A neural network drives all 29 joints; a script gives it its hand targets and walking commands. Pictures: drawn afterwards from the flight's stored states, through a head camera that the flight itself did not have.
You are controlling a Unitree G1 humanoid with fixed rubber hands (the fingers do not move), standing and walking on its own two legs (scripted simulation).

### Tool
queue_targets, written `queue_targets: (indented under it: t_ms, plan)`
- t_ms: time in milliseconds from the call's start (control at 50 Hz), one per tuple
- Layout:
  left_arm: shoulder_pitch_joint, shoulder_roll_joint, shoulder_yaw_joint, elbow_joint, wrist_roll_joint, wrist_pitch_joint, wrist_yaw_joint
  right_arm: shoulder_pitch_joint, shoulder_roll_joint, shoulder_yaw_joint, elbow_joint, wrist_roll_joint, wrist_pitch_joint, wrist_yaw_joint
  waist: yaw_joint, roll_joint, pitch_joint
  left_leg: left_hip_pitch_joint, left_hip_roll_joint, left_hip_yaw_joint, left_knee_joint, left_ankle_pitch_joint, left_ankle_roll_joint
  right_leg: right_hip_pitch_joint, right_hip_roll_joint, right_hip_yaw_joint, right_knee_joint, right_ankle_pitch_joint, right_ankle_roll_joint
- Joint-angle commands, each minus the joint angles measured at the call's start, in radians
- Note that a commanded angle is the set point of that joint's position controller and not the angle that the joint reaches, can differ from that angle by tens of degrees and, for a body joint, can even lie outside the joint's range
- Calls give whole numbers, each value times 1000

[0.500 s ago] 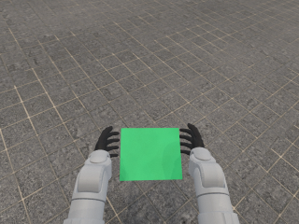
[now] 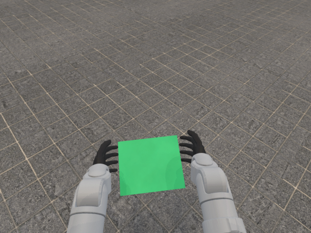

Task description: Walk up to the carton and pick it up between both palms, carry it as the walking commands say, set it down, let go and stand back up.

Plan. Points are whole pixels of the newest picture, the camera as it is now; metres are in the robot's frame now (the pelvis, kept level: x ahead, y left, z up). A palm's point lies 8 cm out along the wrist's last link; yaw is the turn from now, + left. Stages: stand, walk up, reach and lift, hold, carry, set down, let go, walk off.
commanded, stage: carry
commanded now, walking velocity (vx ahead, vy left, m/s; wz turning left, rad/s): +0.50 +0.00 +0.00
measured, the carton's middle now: (151, 168) +0.35 +0.01 -0.07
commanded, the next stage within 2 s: none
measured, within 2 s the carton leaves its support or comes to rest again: neither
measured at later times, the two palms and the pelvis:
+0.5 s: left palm (118, 70) +0.62 +0.12 +0.10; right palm (190, 68) +0.64 -0.13 +0.11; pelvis +0.33 -0.01 +0.02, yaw +0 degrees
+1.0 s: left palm (135, 26) +0.92 +0.08 +0.13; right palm (190, 25) +0.94 -0.17 +0.13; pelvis +0.64 -0.05 +0.04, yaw +0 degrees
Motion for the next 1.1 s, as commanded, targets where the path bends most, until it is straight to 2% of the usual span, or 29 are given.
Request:
queue_targets:
  t_ms: [0,40,60,80,100,140,220,280,320,360,380,400,420,460,520,600,680,720,760,780,800,840,860,900,940,980,1020,1060,1080]
  plan:
    - [-749,-1018,-677,-212,-341,-79,-282,-423,1052,559,-194,224,-42,236,-28,119,-228,673,279,-407,-202,1604,176,-546,-8,-11,-261,-55,-18]
    - [-689,-1056,-677,-268,-358,-59,-275,-450,1090,607,-277,252,-28,230,39,109,-381,417,182,-104,56,1585,72,40,50,-81,-696,327,-24]
    - [-659,-1033,-646,-251,-347,-49,-266,-352,1067,564,-196,219,2,227,66,-33,-461,90,133,-69,218,1235,25,443,-15,81,-774,813,-53]
    - [-679,-1006,-632,-295,-347,-40,-262,-410,1100,599,-251,243,13,230,21,-262,-467,-203,-41,-55,390,223,-29,685,-283,444,-787,1417,-183]
    - [-613,-1024,-619,-253,-313,-33,-248,-464,1092,638,-286,254,20,233,35,-338,-451,-334,-63,-133,482,81,-27,763,-354,607,-750,1680,-258]
    - [-615,-984,-593,-302,-294,-5,-226,-457,1032,598,-311,262,41,235,58,-101,-347,-433,-38,-139,359,30,-24,735,-360,568,-733,1589,-258]
    - [-513,-983,-684,-447,-380,46,-203,-292,1031,590,-393,309,80,178,69,10,-286,-780,-32,-62,351,26,-4,1011,-296,384,-709,1606,-152]
    - [-551,-946,-702,-609,-410,105,-172,-253,1036,616,-479,330,138,138,57,6,-331,-450,-70,15,-74,299,14,808,-195,150,-753,1575,-73]
    - [-379,-899,-660,-544,-379,169,-153,-168,1004,606,-495,304,188,107,28,-150,-347,-81,-198,167,-354,496,-12,651,-114,-39,-582,1861,5]
    - [-470,-903,-708,-706,-430,202,-136,-140,1030,598,-575,321,228,92,-53,-92,-539,534,-35,-44,-460,855,75,264,-107,-44,-222,1450,47]
    - [-534,-872,-726,-717,-436,226,-135,-125,1007,564,-502,309,247,87,-50,192,-583,764,249,-432,-405,1220,232,-37,59,-31,75,511,70]
    - [-439,-872,-686,-578,-416,264,-126,-136,974,540,-479,292,271,63,-48,276,-571,776,412,-691,-436,1195,384,-180,106,68,307,139,91]
    - [-390,-861,-663,-521,-399,277,-129,-94,956,532,-450,284,293,70,-37,212,-562,663,452,-735,-451,991,407,-189,34,147,372,152,79]
    - [-488,-939,-664,-584,-435,267,-134,-187,1002,537,-543,301,290,73,-24,48,-417,572,401,-622,-480,803,322,-346,-65,175,231,220,28]
    - [-464,-1013,-615,-591,-419,291,-120,-276,1134,616,-626,403,320,74,-14,-62,-299,421,336,-452,-547,679,213,-261,-85,76,-125,229,19]
    - [-458,-973,-606,-640,-387,313,-66,-290,1065,610,-680,444,356,83,-9,197,-280,198,273,-216,-604,724,156,13,-32,-85,-515,327,14]
    - [-460,-958,-628,-686,-410,366,-31,-195,1008,552,-662,421,406,67,-16,242,-296,278,239,-130,-522,773,90,96,-10,-138,-695,462,-4]
    - [-410,-952,-610,-671,-398,393,-20,-188,981,573,-694,431,433,56,-4,172,-324,213,223,-64,-398,773,38,244,-8,-135,-749,487,-30]
    - [-342,-949,-575,-601,-400,427,-22,-212,961,578,-719,408,459,39,51,-80,-458,-96,123,38,69,718,-65,685,-238,170,-800,599,-128]
    - [-337,-916,-566,-555,-395,436,-14,-161,910,535,-680,376,479,38,54,-282,-385,-424,-21,19,364,164,-101,812,-396,460,-848,1087,-247]
    - [-397,-918,-573,-592,-401,436,-17,-207,921,549,-649,395,486,52,40,-180,-414,-499,23,-119,461,16,-84,822,-484,504,-840,1208,-308]
    - [-385,-943,-531,-529,-371,445,-22,-189,947,520,-574,404,495,55,39,-33,-332,-573,98,-156,401,31,-72,755,-448,393,-800,1356,-244]
    - [-374,-996,-521,-508,-375,445,-24,-233,976,533,-619,436,487,59,39,22,-325,-525,122,-162,307,64,-75,674,-433,315,-804,1258,-207]
    - [-511,-1069,-587,-583,-425,415,-39,-288,1041,530,-655,435,451,62,32,-69,-312,-390,113,-132,31,120,-67,562,-369,187,-797,1249,-168]
    - [-582,-1091,-601,-679,-456,383,-47,-296,1110,540,-648,443,420,60,32,-63,-369,-204,16,-18,-175,297,-60,515,-257,39,-783,1238,-103]
    - [-509,-1081,-594,-639,-439,384,-58,-322,1088,563,-685,439,410,53,26,-198,-380,-40,-19,34,-316,508,-49,426,-220,-27,-776,1127,-72]
    - [-484,-1060,-593,-594,-421,404,-53,-263,1080,508,-624,400,421,51,-2,-34,-469,257,78,-52,-453,847,-20,323,-143,-89,-616,843,2]
    - [-513,-1053,-636,-565,-445,421,-66,-206,1071,495,-543,387,429,56,-15,279,-511,578,384,-375,-410,1625,97,4,-30,-42,-437,106,76]
    - [-533,-1083,-682,-605,-478,417,-72,-176,1049,451,-574,370,423,55,-3,281,-530,557,407,-414,-406,1660,119,49,-11,30,-399,68,70]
